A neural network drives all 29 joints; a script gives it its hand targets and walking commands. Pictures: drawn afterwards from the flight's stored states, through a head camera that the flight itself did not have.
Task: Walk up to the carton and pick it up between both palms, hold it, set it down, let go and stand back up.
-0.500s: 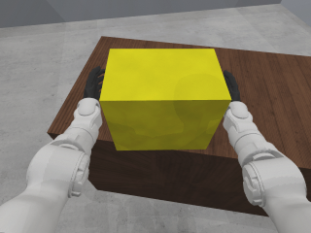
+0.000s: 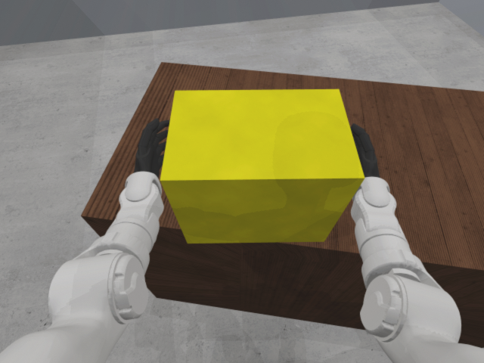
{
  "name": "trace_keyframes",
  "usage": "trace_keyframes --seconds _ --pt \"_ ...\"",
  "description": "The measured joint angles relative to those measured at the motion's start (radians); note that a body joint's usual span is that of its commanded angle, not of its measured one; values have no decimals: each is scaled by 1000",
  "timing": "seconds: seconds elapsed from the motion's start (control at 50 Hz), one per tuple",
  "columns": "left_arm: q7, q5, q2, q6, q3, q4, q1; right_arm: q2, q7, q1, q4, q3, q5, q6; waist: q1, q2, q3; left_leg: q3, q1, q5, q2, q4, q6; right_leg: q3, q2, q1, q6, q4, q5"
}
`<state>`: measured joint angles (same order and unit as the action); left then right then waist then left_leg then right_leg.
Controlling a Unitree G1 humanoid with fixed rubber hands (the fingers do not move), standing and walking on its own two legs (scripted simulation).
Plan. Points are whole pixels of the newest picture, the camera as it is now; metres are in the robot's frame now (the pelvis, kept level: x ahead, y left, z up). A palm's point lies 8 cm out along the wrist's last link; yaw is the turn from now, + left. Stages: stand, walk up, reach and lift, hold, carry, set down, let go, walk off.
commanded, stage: reach and lift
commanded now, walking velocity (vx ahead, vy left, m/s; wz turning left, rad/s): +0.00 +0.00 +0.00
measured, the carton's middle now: (256, 173) +0.44 -0.06 +0.03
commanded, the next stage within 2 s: none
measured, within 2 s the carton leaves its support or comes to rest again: leaves its support in 0.40 s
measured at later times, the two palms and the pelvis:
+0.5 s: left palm (138, 173) +0.43 +0.15 +0.06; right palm (356, 165) +0.40 -0.22 +0.09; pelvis +0.02 +0.01 +0.00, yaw -1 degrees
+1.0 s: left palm (124, 183) +0.39 +0.15 +0.09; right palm (365, 189) +0.34 -0.21 +0.10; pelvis -0.05 +0.01 +0.00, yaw +1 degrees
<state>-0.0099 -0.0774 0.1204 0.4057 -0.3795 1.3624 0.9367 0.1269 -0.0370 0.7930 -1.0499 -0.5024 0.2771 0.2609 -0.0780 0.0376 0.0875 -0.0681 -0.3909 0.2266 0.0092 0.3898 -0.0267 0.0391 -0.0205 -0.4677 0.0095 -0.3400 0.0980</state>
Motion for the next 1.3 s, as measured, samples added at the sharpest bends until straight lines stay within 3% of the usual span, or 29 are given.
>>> trace_keyframes --seconds 0.1,0.28,0.46,0.62,0.76,0.9,1.02,1.16,1.3 --pt "-20 -43 -54 -53 -17 -116 -62 22 -5 -45 6 41 -51 24 52 -6 -14 42 61 17 13 -18 5 -40 16 45 5 20 1" --pt "-42 -59 -112 -124 -7 -261 -147 41 -2 -102 35 99 -85 18 72 -9 -16 61 113 43 25 -24 10 -56 29 96 10 39 13" --pt "-37 -86 -137 -49 -45 -294 -189 17 38 -148 67 76 35 144 40 -40 37 63 55 25 18 -10 21 -25 12 64 16 52 1" --pt "-22 -117 -89 -11 -49 -293 -176 -13 83 -72 -82 -10 113 297 9 -103 54 32 -18 -8 -4 3 20 11 -12 38 19 103 -58" --pt "-26 -181 -65 -60 -42 -266 -127 -17 89 -24 -217 -163 187 360 -10 -167 59 7 -36 -42 -18 8 10 38 -25 47 10 130 -99" --pt "-26 -274 -69 -199 -62 -278 -38 -19 64 3 -205 -243 199 279 -4 -198 21 20 -14 -89 -27 -33 3 48 -46 40 -5 114 -117" --pt "-25 -288 -85 -302 -58 -338 -16 -35 29 -5 -100 -225 163 171 11 -165 -11 39 6 -111 -18 -64 1 55 -48 36 -3 111 -130" --pt "-12 -225 -91 -305 -71 -332 -27 -64 19 -82 115 -104 108 32 37 -91 -23 60 70 -104 7 -98 6 38 -23 67 -14 98 -108" --pt "36 -146 -67 -311 -90 -371 -81 -70 68 -123 211 70 11 -47 68 -26 -56 83 207 -62 33 -112 8 19 4 176 -16 77 -57"
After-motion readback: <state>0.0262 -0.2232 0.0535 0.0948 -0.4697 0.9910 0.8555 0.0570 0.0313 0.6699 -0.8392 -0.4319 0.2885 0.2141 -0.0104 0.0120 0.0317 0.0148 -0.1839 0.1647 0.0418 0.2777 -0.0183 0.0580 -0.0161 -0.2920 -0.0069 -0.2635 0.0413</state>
